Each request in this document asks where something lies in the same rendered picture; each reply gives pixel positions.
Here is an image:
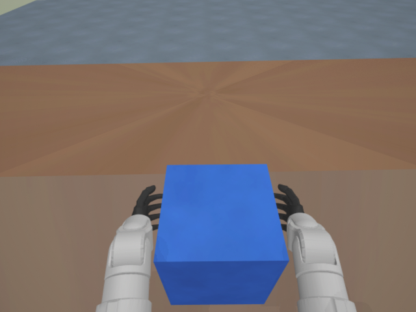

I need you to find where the robot right hand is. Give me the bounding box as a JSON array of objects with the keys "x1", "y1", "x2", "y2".
[{"x1": 274, "y1": 184, "x2": 304, "y2": 232}]

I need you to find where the right robot forearm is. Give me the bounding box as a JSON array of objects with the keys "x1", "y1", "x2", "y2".
[{"x1": 287, "y1": 213, "x2": 357, "y2": 312}]

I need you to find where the carton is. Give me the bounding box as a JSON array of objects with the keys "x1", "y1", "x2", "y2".
[{"x1": 153, "y1": 164, "x2": 289, "y2": 305}]

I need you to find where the left robot forearm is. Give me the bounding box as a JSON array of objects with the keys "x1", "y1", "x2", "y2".
[{"x1": 96, "y1": 214, "x2": 153, "y2": 312}]

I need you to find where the robot left hand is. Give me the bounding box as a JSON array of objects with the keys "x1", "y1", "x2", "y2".
[{"x1": 132, "y1": 185, "x2": 163, "y2": 230}]

